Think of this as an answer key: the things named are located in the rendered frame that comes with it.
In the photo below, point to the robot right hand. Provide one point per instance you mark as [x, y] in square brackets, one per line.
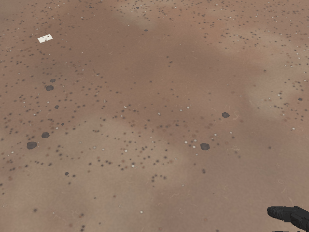
[295, 215]

